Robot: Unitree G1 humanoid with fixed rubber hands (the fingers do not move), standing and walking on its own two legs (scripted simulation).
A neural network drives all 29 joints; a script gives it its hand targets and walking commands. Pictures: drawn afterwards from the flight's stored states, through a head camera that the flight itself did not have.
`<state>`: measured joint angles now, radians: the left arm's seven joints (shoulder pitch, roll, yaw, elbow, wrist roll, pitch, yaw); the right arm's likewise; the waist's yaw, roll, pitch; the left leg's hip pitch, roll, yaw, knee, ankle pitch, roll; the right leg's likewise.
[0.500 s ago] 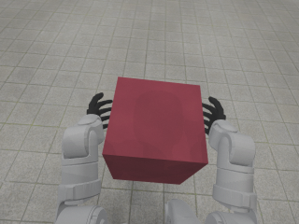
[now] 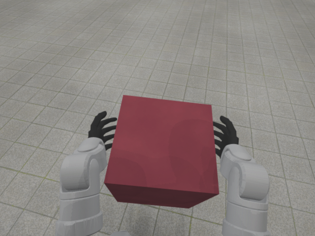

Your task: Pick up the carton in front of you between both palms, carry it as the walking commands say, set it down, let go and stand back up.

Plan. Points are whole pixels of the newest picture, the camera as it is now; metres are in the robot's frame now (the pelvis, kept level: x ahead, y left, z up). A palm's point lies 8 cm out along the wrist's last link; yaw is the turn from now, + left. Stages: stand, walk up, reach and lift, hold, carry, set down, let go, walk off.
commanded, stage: carry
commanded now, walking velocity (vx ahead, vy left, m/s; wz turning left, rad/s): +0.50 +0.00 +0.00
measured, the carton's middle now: (159, 158) +0.31 +0.02 +0.02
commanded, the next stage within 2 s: none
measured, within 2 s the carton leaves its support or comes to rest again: neither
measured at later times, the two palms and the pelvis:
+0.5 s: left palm (115, 77) +0.57 +0.19 +0.07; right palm (205, 85) +0.54 -0.11 +0.08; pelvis +0.32 +0.06 +0.00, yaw -4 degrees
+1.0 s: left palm (129, 50) +0.74 +0.17 +0.07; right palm (205, 54) +0.74 -0.13 +0.08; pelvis +0.49 +0.02 -0.02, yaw -1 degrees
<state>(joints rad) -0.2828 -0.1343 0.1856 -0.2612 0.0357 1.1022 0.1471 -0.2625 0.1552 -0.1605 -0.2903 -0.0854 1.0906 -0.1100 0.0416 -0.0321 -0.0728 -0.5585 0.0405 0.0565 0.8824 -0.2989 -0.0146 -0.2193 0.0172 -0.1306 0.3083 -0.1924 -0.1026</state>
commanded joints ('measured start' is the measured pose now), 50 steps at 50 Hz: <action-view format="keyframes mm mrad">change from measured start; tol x32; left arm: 1 -395 -824 -757 -109 -317 41 -183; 50 -155 -878 -800 -255 -302 104 -213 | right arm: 1 -330 843 716 -27 259 35 100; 50 -150 841 768 -219 338 124 178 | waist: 1 -27 -97 -260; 12 -48 -95 -215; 15 -74 313 -356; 50 -42 43 -324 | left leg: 1 -68 0 57 -160 97 -20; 12 371 -89 229 -468 231 35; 15 832 388 -601 -645 134 272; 29 492 193 104 -596 695 102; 38 233 43 43 -294 -195 -32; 50 394 103 28 -378 439 -19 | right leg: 1 324 -235 181 -74 463 -43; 12 236 -180 -30 234 775 49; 16 -445 -42 135 1036 -268 84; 31 -144 -48 -66 218 185 125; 36 368 -341 194 170 999 -36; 41 207 -255 127 105 561 18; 50 138 -195 39 274 700 28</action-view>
